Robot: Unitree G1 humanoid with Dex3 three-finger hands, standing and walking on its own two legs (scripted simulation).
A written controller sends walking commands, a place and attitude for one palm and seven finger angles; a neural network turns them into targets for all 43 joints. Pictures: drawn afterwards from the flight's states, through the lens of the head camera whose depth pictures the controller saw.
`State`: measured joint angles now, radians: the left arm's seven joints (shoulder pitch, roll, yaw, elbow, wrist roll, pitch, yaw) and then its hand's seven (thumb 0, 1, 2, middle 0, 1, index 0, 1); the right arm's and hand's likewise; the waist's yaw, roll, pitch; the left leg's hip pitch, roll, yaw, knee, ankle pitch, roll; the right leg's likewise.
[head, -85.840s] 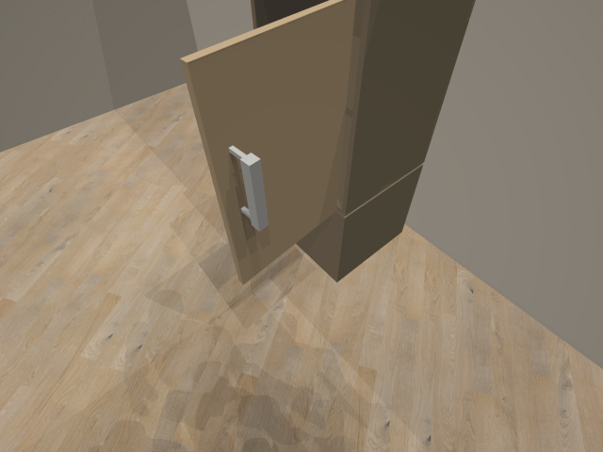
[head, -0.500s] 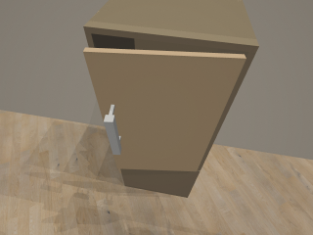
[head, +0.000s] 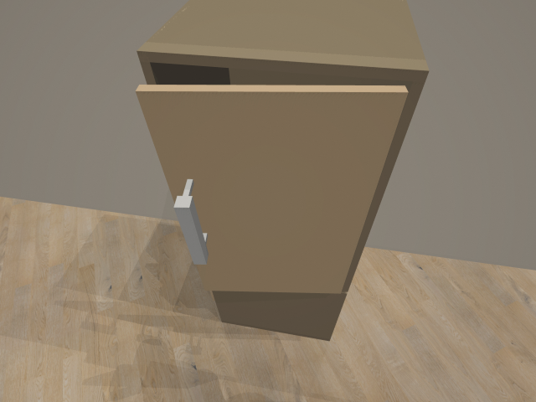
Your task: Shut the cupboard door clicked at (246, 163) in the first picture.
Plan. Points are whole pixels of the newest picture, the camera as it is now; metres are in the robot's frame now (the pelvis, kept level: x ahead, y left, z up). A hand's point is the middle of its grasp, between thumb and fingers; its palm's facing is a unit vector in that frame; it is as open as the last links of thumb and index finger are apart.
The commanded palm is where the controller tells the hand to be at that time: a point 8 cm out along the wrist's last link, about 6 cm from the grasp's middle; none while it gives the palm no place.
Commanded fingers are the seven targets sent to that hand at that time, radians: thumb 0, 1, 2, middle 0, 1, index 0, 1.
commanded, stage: look again from close up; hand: left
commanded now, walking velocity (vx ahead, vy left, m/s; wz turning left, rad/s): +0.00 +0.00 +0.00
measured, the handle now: (195, 223) +0.42 +0.17 +0.00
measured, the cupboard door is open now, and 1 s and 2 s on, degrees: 8 8 8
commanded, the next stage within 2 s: raise the hand and make a fist in 0.30 s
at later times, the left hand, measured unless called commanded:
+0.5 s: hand out of the picture +0.07 +0.16 -0.12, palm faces +0.18 -0.96 -0.23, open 7.2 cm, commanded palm +0.10 +0.19 -0.06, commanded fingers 0.00 0.90 0.90 -0.29 -0.40 -0.29 -0.40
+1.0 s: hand out of the picture +0.13 +0.14 -0.04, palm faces +0.06 -1.00 -0.04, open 5.3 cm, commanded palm +0.11 +0.19 -0.04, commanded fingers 0.00 0.90 0.90 -0.75 -0.90 -0.75 -0.90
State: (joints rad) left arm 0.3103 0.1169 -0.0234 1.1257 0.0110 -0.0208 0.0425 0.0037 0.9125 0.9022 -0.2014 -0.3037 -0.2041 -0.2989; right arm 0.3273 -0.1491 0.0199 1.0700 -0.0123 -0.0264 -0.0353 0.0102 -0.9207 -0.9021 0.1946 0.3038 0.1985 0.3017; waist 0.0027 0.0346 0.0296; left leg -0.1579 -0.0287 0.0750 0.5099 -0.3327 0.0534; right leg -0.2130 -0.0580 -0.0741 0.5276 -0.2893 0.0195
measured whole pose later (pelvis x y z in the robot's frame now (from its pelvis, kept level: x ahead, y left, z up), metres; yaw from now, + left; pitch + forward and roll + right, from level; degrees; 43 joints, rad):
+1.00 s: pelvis -0.06 -0.04 -0.11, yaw +1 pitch +14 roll -2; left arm 0.48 0.19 0.10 -0.09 -0.25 -0.51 -0.25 0.02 0.90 0.90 -0.58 -0.71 -0.58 -0.71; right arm 0.14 -0.21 0.01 0.48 0.01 -0.24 -0.04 0.01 -0.91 -0.90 0.20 0.30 0.20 0.30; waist 0.07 0.01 -0.13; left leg -0.96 0.01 -0.06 1.28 -0.58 -0.02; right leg -0.97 -0.02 -0.14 1.23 -0.51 -0.06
